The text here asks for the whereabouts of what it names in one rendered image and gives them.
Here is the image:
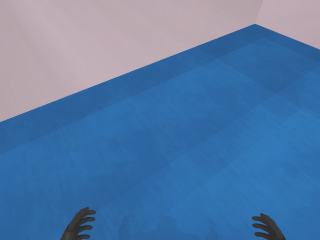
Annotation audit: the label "right robot hand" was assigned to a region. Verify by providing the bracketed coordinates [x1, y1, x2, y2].
[252, 213, 286, 240]

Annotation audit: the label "left robot hand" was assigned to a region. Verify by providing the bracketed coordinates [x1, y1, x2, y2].
[60, 207, 96, 240]

